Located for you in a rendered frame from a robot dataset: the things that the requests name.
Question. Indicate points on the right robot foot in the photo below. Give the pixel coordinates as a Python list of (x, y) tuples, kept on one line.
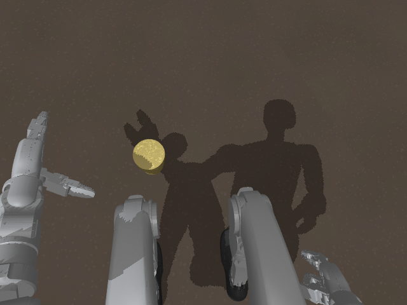
[(235, 293)]

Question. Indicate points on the left robot hand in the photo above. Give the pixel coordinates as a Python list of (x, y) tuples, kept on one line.
[(29, 162)]

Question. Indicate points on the right robot arm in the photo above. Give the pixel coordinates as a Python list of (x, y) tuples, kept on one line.
[(344, 297)]

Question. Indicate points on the right robot hand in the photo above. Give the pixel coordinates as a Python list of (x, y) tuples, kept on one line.
[(318, 289)]

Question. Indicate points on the left robot arm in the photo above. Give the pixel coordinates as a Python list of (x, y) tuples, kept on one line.
[(21, 206)]

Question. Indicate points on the cup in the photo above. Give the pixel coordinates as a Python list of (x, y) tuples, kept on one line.
[(149, 156)]

